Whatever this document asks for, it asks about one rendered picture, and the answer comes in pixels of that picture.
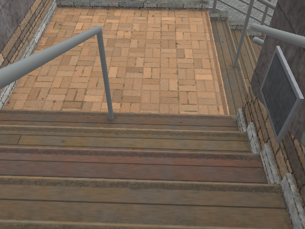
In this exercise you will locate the stairs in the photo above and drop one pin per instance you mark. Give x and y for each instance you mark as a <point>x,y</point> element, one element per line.
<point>82,170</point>
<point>236,80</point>

